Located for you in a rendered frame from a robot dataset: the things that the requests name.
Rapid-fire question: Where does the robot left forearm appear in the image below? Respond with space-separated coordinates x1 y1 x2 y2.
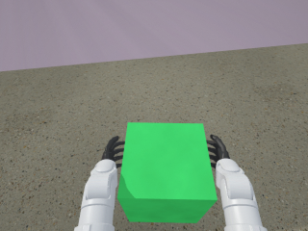
74 159 118 231

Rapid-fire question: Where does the robot right forearm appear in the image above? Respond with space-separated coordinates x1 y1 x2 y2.
216 158 268 231

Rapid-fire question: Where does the robot left hand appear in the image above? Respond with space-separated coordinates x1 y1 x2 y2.
101 136 125 168

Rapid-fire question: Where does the robot right hand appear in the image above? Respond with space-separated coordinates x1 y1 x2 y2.
206 134 230 169

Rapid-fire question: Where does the carton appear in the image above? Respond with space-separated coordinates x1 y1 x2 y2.
117 122 218 223

